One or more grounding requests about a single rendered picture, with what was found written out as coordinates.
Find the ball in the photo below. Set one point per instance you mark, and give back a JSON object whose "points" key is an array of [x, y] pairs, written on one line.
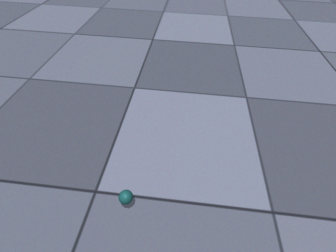
{"points": [[125, 197]]}

